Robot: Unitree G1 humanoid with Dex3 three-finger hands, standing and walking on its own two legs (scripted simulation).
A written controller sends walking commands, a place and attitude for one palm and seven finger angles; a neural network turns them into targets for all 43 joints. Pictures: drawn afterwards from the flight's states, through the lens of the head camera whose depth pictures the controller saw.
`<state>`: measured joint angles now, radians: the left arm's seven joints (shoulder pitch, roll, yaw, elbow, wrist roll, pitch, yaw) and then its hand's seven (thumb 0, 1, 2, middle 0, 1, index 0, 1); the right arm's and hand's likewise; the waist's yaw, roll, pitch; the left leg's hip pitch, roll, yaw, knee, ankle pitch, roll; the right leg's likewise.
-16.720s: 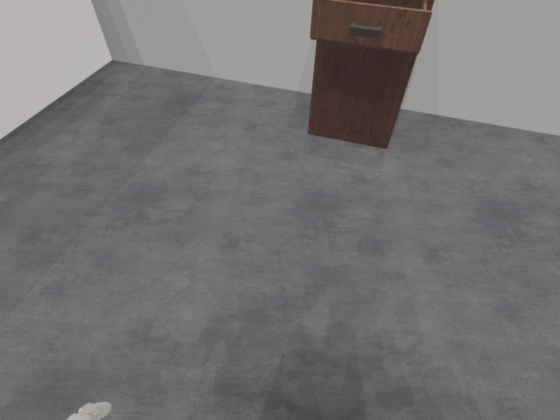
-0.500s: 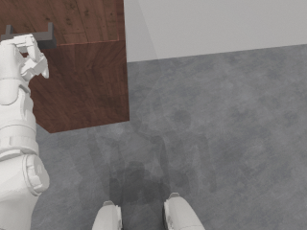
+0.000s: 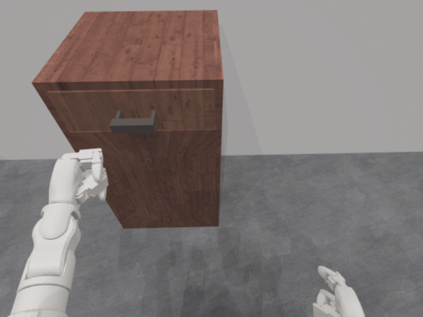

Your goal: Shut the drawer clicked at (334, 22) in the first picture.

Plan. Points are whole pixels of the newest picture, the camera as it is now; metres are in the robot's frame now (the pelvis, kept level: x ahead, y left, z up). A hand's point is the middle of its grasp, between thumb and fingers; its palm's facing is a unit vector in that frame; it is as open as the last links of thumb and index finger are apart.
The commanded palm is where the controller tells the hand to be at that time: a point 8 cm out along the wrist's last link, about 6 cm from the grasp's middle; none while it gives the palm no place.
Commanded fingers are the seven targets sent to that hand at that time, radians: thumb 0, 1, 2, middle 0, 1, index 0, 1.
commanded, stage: draw the hand back to the body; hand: left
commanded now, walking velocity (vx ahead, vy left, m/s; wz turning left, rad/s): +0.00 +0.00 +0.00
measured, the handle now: (135, 119) +0.59 +0.24 +0.01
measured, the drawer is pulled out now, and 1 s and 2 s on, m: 0.00 0.00 0.00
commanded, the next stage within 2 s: step back with the hand held close in 0.76 s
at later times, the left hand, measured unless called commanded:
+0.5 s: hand (38, 232) +0.20 +0.23 +0.17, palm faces +0.39 -0.85 -0.36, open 3.3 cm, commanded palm +0.14 +0.27 +0.19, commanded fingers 0.00 0.90 0.90 -1.40 -1.60 -1.40 -1.60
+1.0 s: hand (11, 245) +0.18 +0.24 +0.19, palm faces +0.40 -0.81 -0.42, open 3.3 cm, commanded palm +0.12 +0.28 +0.20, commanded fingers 0.00 0.90 0.90 -1.40 -1.60 -1.40 -1.60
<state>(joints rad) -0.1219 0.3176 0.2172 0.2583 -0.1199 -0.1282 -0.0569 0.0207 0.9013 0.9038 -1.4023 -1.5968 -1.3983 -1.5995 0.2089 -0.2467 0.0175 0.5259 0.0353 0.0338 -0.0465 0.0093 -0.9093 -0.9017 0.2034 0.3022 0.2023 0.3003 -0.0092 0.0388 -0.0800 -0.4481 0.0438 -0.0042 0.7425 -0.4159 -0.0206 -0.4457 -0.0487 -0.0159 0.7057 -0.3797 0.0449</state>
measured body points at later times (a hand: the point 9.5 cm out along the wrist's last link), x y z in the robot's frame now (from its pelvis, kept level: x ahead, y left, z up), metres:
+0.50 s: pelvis +0.00 -0.01 +0.03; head -0.02 -0.03 +0.48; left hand +0.17 +0.28 +0.19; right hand +0.18 -0.22 -0.06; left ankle -0.03 +0.13 -0.71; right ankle -0.02 -0.15 -0.71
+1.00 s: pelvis -0.01 +0.00 +0.03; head -0.02 -0.02 +0.48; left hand +0.15 +0.29 +0.21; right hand +0.18 -0.22 -0.05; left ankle -0.03 +0.13 -0.71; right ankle -0.02 -0.15 -0.71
